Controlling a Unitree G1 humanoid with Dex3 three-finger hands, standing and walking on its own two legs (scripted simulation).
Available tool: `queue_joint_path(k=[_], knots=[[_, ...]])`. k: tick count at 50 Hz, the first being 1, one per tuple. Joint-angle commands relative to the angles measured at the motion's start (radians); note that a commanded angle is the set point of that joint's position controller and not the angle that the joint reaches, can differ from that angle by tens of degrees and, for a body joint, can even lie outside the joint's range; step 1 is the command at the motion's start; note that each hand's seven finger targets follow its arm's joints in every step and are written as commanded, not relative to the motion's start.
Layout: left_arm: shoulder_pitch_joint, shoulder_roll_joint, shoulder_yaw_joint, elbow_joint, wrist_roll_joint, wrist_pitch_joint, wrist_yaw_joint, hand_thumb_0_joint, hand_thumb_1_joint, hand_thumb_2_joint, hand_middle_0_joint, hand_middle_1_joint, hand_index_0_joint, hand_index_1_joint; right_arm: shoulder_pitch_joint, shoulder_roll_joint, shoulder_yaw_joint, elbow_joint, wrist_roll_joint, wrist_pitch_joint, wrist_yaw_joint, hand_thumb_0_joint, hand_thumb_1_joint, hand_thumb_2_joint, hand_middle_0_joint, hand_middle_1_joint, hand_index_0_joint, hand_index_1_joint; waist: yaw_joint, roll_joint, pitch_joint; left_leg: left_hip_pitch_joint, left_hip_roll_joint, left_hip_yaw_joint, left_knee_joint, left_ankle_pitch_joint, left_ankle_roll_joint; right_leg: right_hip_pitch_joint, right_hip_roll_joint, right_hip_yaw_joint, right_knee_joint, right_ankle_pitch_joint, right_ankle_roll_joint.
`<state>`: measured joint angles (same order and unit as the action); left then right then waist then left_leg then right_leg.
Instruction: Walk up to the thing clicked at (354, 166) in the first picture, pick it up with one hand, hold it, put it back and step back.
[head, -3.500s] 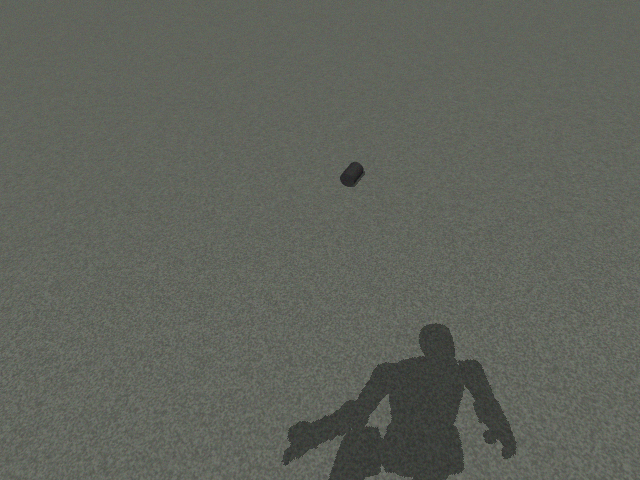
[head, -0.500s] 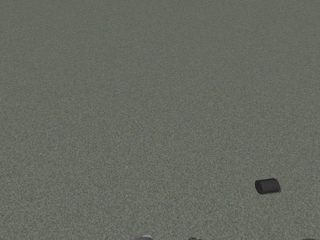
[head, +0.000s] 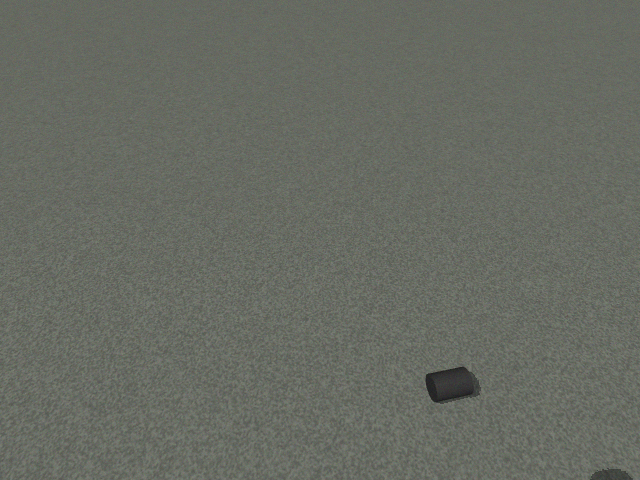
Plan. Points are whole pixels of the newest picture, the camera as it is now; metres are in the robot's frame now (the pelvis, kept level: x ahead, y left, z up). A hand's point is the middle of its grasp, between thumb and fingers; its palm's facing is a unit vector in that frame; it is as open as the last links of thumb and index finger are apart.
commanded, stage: walk up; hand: left
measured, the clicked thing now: (449, 384) +0.54 -0.36 -0.68
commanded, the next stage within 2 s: none
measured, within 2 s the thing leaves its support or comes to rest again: neither
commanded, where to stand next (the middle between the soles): +0.15 -0.63 m, yaw +6 degrees
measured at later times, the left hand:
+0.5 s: hand out of the picture +0.13 +0.08 -0.13, palm faces -0.05 -0.95 -0.30, open 7.4 cm
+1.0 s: hand out of the picture +0.13 -0.14 -0.12, palm faces +0.02 -0.93 -0.38, open 7.4 cm
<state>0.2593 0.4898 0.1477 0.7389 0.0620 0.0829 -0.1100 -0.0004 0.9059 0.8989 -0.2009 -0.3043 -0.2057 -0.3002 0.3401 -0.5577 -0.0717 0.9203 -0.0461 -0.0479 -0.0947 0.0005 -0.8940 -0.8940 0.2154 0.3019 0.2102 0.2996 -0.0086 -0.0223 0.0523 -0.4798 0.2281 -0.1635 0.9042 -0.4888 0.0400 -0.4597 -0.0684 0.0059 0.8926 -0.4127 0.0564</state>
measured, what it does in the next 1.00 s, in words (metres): steps to the right: left foot, then right foot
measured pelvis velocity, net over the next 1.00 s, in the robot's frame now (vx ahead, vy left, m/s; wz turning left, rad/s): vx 0.10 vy -0.43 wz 0.05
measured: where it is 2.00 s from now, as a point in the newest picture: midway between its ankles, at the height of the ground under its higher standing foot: outside the picture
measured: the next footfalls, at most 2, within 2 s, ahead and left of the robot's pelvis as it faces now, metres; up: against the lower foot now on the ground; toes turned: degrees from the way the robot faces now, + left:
left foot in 0.32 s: +0.16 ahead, -0.04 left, +0.00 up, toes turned +7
right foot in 0.70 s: +0.16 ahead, -0.51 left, +0.00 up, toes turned +1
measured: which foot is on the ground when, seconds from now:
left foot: up 0.00-0.30, down 0.32-0.72, up 0.74-1.00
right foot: down 0.00-0.32, up 0.34-0.68, down 0.70-1.00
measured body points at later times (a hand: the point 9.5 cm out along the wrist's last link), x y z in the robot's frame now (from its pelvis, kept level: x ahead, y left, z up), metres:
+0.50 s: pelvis +0.06 -0.19 +0.03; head +0.09 -0.14 +0.47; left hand +0.13 +0.13 -0.11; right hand +0.12 -0.53 -0.04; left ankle +0.12 -0.05 -0.69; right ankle +0.08 -0.34 -0.62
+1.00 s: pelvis +0.10 -0.43 +0.02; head +0.13 -0.40 +0.47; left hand +0.13 -0.09 -0.09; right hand +0.16 -0.76 -0.07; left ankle +0.15 -0.36 -0.68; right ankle +0.12 -0.51 -0.69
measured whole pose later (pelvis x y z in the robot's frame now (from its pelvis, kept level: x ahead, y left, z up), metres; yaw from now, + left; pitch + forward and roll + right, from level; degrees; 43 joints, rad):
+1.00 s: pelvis +0.10 -0.43 +0.02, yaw +3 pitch -1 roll +0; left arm 0.29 0.44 0.08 0.74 0.07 0.10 -0.07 0.00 0.90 0.90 -0.21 -0.31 -0.21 -0.30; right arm 0.33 -0.41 -0.02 0.96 0.00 -0.09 -0.10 0.00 -0.90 -0.89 0.21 0.30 0.21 0.30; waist 0.07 -0.05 0.09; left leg -0.46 -0.02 0.12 0.82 -0.38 0.06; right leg -0.37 0.03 -0.06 0.75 -0.37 -0.07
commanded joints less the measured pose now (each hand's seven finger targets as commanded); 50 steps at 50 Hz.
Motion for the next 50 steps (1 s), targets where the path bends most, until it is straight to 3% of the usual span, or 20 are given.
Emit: queue_joint_path(k=[1, 5, 9, 11, 13, 15, 16, 18, 21, 26, 31, 34, 35, 36, 37, 38, 39, 42, 47, 50], knots=[[0.016, 0.376, 0.095, -0.092, -0.009, -0.036, 0.047, 0.000, 0.900, 0.900, -0.200, -0.300, -0.200, -0.300, -0.053, -0.147, -0.052, -0.099, 0.024, -0.017, -0.045, 0.000, -0.900, -0.900, 0.200, 0.300, 0.200, 0.300, 0.074, -0.311, 0.040, -0.413, -0.185, 0.121, 0.400, -0.086, -0.002, 0.168, -0.304, 0.665, -0.748, -0.362, -0.245], [-0.016, 0.221, 0.047, -0.069, -0.004, -0.043, 0.056, 0.000, 0.900, 0.900, -0.200, -0.300, -0.200, -0.300, 0.048, -0.154, -0.035, 0.020, 0.057, -0.035, -0.029, 0.000, -0.900, -0.900, 0.200, 0.300, 0.200, 0.300, 0.033, -0.236, 0.055, -0.237, -0.178, 0.156, 0.220, 0.024, 0.005, 0.159, -0.135, 0.260, -0.477, 0.103, -0.264], [0.004, 0.143, 0.014, -0.097, 0.001, -0.050, 0.056, 0.000, 0.900, 0.900, -0.200, -0.300, -0.200, -0.300, 0.081, -0.112, -0.016, 0.025, 0.046, -0.048, -0.012, 0.000, -0.900, -0.900, 0.200, 0.300, 0.200, 0.300, 0.053, -0.210, 0.014, -0.143, -0.210, 0.243, -0.012, 0.062, 0.013, 0.252, -0.135, 0.210, -0.457, 0.345, -0.315], [0.018, 0.132, -0.001, -0.111, 0.007, -0.043, 0.055, 0.000, 0.900, 0.900, -0.200, -0.300, -0.200, -0.300, 0.084, -0.102, -0.009, 0.011, 0.052, -0.050, -0.012, 0.000, -0.900, -0.900, 0.200, 0.300, 0.200, 0.300, 0.061, -0.190, -0.027, -0.030, -0.226, 0.244, -0.119, 0.117, 0.026, 0.247, -0.141, 0.202, -0.431, 0.456, -0.293], [-0.040, 0.127, -0.013, -0.141, 0.001, -0.032, 0.053, 0.000, 0.900, 0.900, -0.200, -0.300, -0.200, -0.300, 0.187, -0.087, -0.014, 0.029, 0.056, -0.054, -0.017, 0.000, -0.900, -0.900, 0.200, 0.300, 0.200, 0.300, 0.000, -0.135, -0.067, 0.197, -0.237, 0.261, -0.301, 0.326, 0.024, 0.155, -0.106, 0.125, -0.347, 0.440, -0.250], [-0.042, 0.075, -0.036, -0.171, -0.010, -0.038, 0.053, 0.000, 0.900, 0.900, -0.200, -0.300, -0.200, -0.300, 0.302, -0.173, -0.056, 0.038, 0.034, -0.054, -0.036, 0.000, -0.900, -0.900, 0.200, 0.300, 0.200, 0.300, -0.078, 0.069, -0.125, 0.511, -0.099, 0.037, -0.443, 0.364, 0.053, -0.083, -0.020, 0.038, -0.067, 0.270, -0.141], [0.020, 0.047, -0.039, -0.166, -0.006, -0.034, 0.055, 0.000, 0.900, 0.900, -0.200, -0.300, -0.200, -0.300, 0.289, -0.247, -0.079, 0.006, 0.018, -0.051, -0.046, 0.000, -0.900, -0.900, 0.200, 0.300, 0.200, 0.300, -0.056, 0.214, -0.161, 0.623, 0.173, -0.413, -0.509, 0.273, 0.147, -0.298, 0.077, 0.048, 0.124, -0.109, -0.066], [0.084, 0.200, 0.001, -0.123, 0.015, -0.005, 0.065, 0.000, 0.900, 0.900, -0.200, -0.300, -0.200, -0.300, 0.141, -0.275, -0.087, -0.061, 0.054, -0.043, -0.054, 0.000, -0.900, -0.900, 0.200, 0.300, 0.200, 0.300, -0.024, 0.009, -0.119, 0.438, 0.341, -0.568, -0.571, 0.114, 0.309, -0.284, 0.036, 0.177, 0.393, -0.156, -0.027], [0.032, 0.201, 0.018, -0.098, 0.005, -0.009, 0.056, 0.000, 0.900, 0.900, -0.200, -0.300, -0.200, -0.300, 0.055, -0.173, -0.058, -0.079, 0.047, -0.051, -0.046, 0.000, -0.900, -0.900, 0.200, 0.300, 0.200, 0.300, 0.012, -0.013, 0.001, 0.182, 0.127, -0.196, -0.537, 0.172, 0.191, -0.169, 0.022, 0.224, 0.354, -0.018, -0.055], [0.057, 0.177, 0.023, -0.090, -0.009, 0.002, 0.025, 0.000, 0.900, 0.900, -0.200, -0.300, -0.200, -0.300, 0.038, -0.237, -0.077, -0.093, 0.032, -0.067, -0.020, 0.000, -0.900, -0.900, 0.200, 0.300, 0.200, 0.300, 0.028, 0.148, 0.014, 0.138, 0.074, -0.010, -0.453, 0.218, 0.205, -0.177, 0.020, 0.168, 0.324, 0.032, -0.037], [-0.016, 0.174, 0.028, -0.112, -0.019, 0.011, -0.001, 0.000, 0.900, 0.900, -0.200, -0.300, -0.200, -0.300, -0.004, -0.317, -0.104, -0.104, 0.005, -0.061, -0.015, 0.000, -0.900, -0.900, 0.200, 0.300, 0.200, 0.300, 0.013, 0.284, -0.004, 0.022, 0.066, 0.024, -0.455, -0.048, 0.186, -0.063, -0.043, 0.051, 0.095, -0.037, -0.033], [0.133, 0.168, 0.049, -0.038, -0.012, 0.006, 0.004, 0.000, 0.900, 0.900, -0.200, -0.300, -0.200, -0.300, -0.095, -0.299, -0.095, -0.100, 0.003, -0.038, -0.011, 0.000, -0.900, -0.900, 0.200, 0.300, 0.200, 0.300, 0.119, 0.209, -0.076, -0.133, 0.001, 0.150, -0.269, -0.039, 0.105, 0.244, 0.010, -0.047, -0.155, 0.042, -0.057], [0.216, 0.187, 0.062, 0.005, -0.003, 0.004, 0.013, 0.000, 0.900, 0.900, -0.200, -0.300, -0.200, -0.300, -0.083, -0.231, -0.076, -0.089, -0.004, -0.027, -0.018, 0.000, -0.900, -0.900, 0.200, 0.300, 0.200, 0.300, 0.166, 0.040, -0.109, -0.193, -0.075, 0.230, -0.064, -0.073, 0.069, 0.326, 0.067, -0.076, -0.212, 0.029, -0.056], [0.289, 0.235, 0.073, 0.016, 0.015, -0.004, 0.023, 0.000, 0.900, 0.900, -0.200, -0.300, -0.200, -0.300, -0.068, -0.140, -0.045, -0.089, 0.004, -0.014, -0.018, 0.000, -0.900, -0.900, 0.200, 0.300, 0.200, 0.300, 0.228, -0.215, -0.063, -0.347, -0.152, 0.317, 0.238, -0.133, 0.034, 0.329, 0.014, 0.044, -0.345, -0.083, -0.078], [0.204, 0.320, 0.073, -0.038, 0.024, -0.018, 0.032, 0.000, 0.900, 0.900, -0.200, -0.300, -0.200, -0.300, -0.052, -0.069, -0.025, -0.108, 0.024, -0.005, -0.027, 0.000, -0.900, -0.900, 0.200, 0.300, 0.200, 0.300, 0.182, -0.369, 0.001, -0.455, -0.263, 0.218, 0.451, -0.199, 0.001, 0.160, -0.162, 0.486, -0.560, -0.218, -0.149], [-0.003, 0.382, 0.073, -0.095, 0.005, -0.024, 0.044, 0.000, 0.900, 0.900, -0.200, -0.300, -0.200, -0.300, -0.067, -0.124, -0.054, -0.113, 0.024, -0.008, -0.047, 0.000, -0.900, -0.900, 0.200, 0.300, 0.200, 0.300, 0.087, -0.356, 0.034, -0.370, -0.231, 0.130, 0.466, -0.131, 0.000, 0.067, -0.247, 0.711, -0.748, -0.326, -0.244], [-0.070, 0.363, 0.075, -0.114, -0.011, -0.025, 0.051, 0.000, 0.900, 0.900, -0.200, -0.300, -0.200, -0.300, -0.037, -0.171, -0.063, -0.073, 0.031, -0.011, -0.049, 0.000, -0.900, -0.900, 0.200, 0.300, 0.200, 0.300, 0.046, -0.279, 0.056, -0.320, -0.173, 0.110, 0.416, -0.075, -0.002, 0.052, -0.252, 0.690, -0.742, -0.384, -0.246], [-0.069, 0.249, 0.038, -0.083, 0.006, -0.024, 0.063, 0.000, 0.900, 0.900, -0.200, -0.300, -0.200, -0.300, 0.073, -0.170, -0.047, 0.038, 0.059, -0.019, -0.038, 0.000, -0.900, -0.900, 0.200, 0.300, 0.200, 0.300, 0.023, -0.258, 0.041, -0.251, -0.152, 0.154, 0.280, -0.009, 0.006, 0.134, -0.122, 0.315, -0.454, -0.022, -0.258], [-0.077, 0.171, 0.000, -0.120, 0.010, -0.026, 0.058, 0.000, 0.900, 0.900, -0.200, -0.300, -0.200, -0.300, 0.162, -0.131, -0.039, 0.044, 0.050, -0.043, -0.025, 0.000, -0.900, -0.900, 0.200, 0.300, 0.200, 0.300, 0.012, -0.215, -0.003, 0.048, -0.208, 0.221, -0.059, 0.045, 0.031, 0.092, -0.129, 0.243, -0.391, 0.333, -0.323], [-0.098, 0.112, -0.033, -0.151, -0.007, -0.022, 0.059, 0.000, 0.900, 0.900, -0.200, -0.300, -0.200, -0.300, 0.302, -0.139, -0.050, 0.057, 0.039, -0.059, -0.033, 0.000, -0.900, -0.900, 0.200, 0.300, 0.200, 0.300, -0.059, -0.037, -0.094, 0.391, -0.183, 0.153, -0.413, 0.372, 0.018, -0.021, -0.040, 0.103, -0.110, 0.371, -0.213]])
